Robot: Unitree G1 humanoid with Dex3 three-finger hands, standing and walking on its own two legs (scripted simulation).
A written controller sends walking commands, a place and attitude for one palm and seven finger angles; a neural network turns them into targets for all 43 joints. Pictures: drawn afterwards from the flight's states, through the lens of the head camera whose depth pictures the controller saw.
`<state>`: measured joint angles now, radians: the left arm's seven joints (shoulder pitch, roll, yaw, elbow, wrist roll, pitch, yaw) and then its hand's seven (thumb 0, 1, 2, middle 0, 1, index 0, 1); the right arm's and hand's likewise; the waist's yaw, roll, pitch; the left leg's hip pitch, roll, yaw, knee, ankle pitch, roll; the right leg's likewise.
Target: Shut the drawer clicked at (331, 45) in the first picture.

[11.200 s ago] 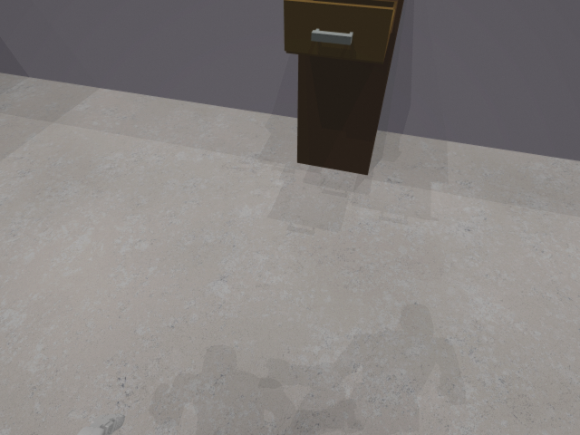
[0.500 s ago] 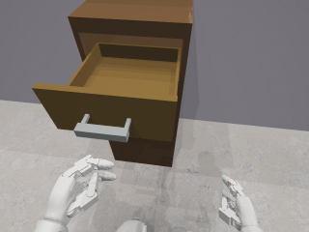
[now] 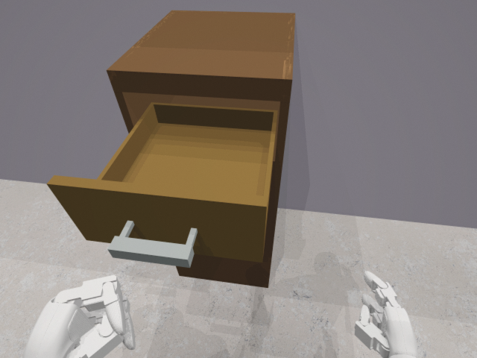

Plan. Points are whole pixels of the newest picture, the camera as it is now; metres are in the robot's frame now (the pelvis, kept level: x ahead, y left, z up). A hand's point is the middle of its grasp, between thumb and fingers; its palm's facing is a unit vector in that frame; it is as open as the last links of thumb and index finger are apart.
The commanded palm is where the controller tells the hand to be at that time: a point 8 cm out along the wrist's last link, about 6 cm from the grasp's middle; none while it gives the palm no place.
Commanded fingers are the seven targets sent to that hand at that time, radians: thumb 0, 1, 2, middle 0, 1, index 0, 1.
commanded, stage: raise the hand and make a fist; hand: left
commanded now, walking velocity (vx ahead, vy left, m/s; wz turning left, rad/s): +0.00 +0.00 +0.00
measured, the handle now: (156, 240) +0.29 +0.16 +0.08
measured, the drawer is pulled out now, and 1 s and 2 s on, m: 0.29 0.29 0.29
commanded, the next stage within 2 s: bring the fist close to the handle in 0.74 s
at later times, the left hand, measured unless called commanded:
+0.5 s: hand (97, 337) +0.12 +0.16 +0.17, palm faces -0.05 -0.99 -0.12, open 3.2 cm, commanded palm +0.06 +0.20 +0.18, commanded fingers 0.00 0.90 0.90 -1.40 -1.60 -1.40 -1.60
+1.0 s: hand (113, 332) +0.12 +0.15 +0.16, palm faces -0.05 -1.00 -0.08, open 3.3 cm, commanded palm +0.08 +0.19 +0.16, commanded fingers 0.00 0.90 0.90 -1.40 -1.60 -1.40 -1.60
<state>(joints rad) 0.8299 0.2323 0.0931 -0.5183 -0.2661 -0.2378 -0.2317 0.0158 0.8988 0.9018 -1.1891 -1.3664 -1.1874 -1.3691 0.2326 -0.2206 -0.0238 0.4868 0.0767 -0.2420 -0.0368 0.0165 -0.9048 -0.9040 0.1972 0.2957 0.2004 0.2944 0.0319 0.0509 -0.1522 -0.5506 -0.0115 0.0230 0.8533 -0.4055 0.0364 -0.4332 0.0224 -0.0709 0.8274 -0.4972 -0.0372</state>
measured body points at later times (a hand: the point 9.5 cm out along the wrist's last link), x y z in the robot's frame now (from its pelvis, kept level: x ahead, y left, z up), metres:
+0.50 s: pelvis -0.02 -0.01 +0.02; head -0.07 -0.03 +0.46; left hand +0.11 +0.21 +0.17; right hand +0.18 -0.21 -0.02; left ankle +0.02 +0.10 -0.70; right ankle -0.04 -0.09 -0.70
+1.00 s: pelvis -0.02 +0.00 +0.02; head -0.05 -0.03 +0.46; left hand +0.12 +0.20 +0.16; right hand +0.19 -0.21 -0.02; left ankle +0.02 +0.10 -0.70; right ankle -0.04 -0.09 -0.70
